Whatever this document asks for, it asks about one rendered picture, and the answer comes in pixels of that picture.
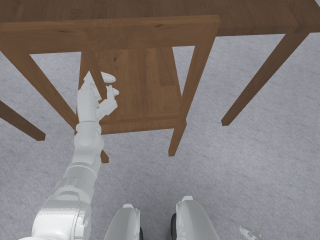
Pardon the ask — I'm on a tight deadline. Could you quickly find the chair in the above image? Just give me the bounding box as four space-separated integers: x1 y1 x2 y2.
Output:
0 14 221 164

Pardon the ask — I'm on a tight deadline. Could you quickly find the robot left forearm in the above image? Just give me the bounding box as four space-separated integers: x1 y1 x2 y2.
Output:
31 120 104 237

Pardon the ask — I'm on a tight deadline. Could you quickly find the left robot upper arm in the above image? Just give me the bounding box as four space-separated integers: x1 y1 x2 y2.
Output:
19 200 91 240

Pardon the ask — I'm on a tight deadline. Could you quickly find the table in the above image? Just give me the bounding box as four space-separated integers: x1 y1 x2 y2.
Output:
0 0 320 141

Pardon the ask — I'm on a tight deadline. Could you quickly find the right robot shin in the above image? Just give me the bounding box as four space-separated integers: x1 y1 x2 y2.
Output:
176 195 193 240

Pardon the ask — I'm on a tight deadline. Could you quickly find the right robot thigh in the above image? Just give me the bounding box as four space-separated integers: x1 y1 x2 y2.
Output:
176 200 220 240

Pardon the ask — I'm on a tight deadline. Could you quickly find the robot left hand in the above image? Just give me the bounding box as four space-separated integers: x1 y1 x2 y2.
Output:
77 71 119 123

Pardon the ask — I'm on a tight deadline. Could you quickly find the robot right hand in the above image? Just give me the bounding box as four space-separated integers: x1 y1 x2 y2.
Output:
239 225 266 240

